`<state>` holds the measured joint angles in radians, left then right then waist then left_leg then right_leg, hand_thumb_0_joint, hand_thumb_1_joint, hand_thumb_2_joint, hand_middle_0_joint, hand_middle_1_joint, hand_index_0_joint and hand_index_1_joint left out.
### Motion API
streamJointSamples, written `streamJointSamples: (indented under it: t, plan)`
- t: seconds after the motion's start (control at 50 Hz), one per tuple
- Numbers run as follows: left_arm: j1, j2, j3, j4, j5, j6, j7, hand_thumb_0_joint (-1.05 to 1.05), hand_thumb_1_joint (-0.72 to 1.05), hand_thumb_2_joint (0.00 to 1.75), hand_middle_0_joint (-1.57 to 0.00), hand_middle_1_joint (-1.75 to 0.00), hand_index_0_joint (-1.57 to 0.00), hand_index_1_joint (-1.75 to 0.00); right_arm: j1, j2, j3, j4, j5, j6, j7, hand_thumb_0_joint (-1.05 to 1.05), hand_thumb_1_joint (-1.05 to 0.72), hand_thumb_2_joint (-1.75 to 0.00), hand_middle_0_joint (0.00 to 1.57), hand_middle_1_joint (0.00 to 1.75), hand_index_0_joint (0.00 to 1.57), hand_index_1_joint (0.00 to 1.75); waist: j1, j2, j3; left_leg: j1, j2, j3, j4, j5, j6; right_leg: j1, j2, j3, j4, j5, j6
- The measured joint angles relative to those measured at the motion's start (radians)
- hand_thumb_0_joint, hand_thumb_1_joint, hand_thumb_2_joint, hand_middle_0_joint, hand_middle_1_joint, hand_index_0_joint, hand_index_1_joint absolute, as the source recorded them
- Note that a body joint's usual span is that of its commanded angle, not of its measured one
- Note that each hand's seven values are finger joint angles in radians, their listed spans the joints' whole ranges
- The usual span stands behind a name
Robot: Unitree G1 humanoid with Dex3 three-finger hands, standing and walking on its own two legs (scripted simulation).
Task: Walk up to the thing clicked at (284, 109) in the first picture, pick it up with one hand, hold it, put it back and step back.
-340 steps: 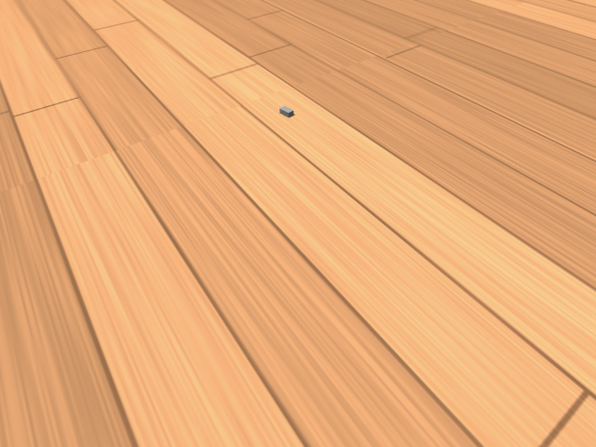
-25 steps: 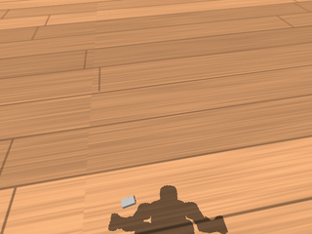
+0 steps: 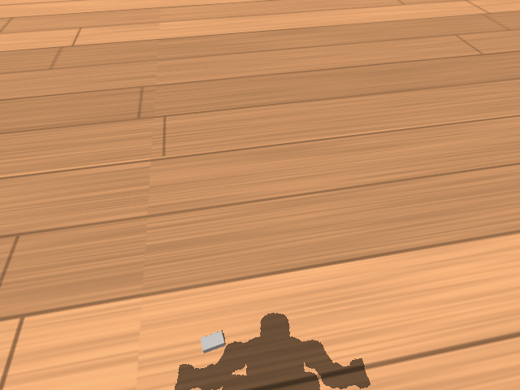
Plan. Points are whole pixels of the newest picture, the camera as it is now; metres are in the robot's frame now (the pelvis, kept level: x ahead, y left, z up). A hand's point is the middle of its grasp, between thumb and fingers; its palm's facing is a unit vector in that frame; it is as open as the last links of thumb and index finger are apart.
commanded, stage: walk up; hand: left
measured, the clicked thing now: (212, 341) +0.43 +0.19 -0.76
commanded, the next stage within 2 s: stand in 0.24 s
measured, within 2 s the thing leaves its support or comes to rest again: neither
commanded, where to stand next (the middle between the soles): +0.06 -0.05 m, yaw +2 degrees
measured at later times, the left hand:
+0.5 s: hand out of the picture +0.09 +0.24 -0.15, palm faces -0.01 -0.94 -0.33, open 7.4 cm
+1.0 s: hand out of the picture +0.07 +0.25 -0.15, palm faces -0.01 -0.94 -0.34, open 7.4 cm
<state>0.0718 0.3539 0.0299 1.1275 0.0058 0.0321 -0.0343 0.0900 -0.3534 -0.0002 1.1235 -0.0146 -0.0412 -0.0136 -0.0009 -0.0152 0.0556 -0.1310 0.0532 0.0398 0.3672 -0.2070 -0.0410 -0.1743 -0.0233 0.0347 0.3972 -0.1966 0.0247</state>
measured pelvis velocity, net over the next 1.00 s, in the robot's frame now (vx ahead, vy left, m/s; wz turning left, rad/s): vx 0.00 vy -0.01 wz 0.02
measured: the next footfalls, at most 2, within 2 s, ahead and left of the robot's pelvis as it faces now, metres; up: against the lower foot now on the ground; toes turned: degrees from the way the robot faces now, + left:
none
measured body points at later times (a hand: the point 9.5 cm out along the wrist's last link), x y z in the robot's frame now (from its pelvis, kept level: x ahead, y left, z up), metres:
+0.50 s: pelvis +0.00 -0.01 +0.00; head +0.02 -0.01 +0.45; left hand +0.09 +0.29 -0.13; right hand +0.09 -0.31 -0.13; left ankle -0.01 +0.14 -0.74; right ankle +0.01 -0.14 -0.74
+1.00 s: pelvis +0.00 -0.01 +0.00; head +0.00 -0.01 +0.45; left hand +0.07 +0.30 -0.13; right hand +0.08 -0.31 -0.13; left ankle -0.01 +0.14 -0.74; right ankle +0.01 -0.14 -0.74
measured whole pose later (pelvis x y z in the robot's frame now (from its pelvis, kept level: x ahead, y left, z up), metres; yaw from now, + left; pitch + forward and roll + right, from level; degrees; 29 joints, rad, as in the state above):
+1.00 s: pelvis +0.00 -0.01 +0.00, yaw +1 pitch -2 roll +0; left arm 0.09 0.35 0.00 1.13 0.01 0.00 -0.01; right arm 0.09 -0.35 0.00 1.15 -0.01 -0.01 0.01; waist -0.01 0.00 0.06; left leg -0.10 0.06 0.02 0.32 -0.17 -0.05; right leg -0.14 -0.02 0.01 0.35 -0.17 0.02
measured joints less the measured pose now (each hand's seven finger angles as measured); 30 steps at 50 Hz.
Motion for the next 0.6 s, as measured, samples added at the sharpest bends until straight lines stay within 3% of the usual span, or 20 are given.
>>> streamJointSamples:
  t: [0.6]
  plan:
    - [-0.005,-0.008,-0.022,0.003,-0.003,-0.037,0.021,0.00,0.91,0.90,-0.20,-0.30,-0.20,-0.30,-0.017,0.005,-0.002,0.020,0.001,0.034,0.024,0.00,-0.91,-0.90,0.20,0.30,0.20,0.30,-0.011,0.021,0.012,0.025,0.004,-0.018,-0.046,0.029,-0.009,0.031,0.004,-0.019,-0.042,0.020,-0.007]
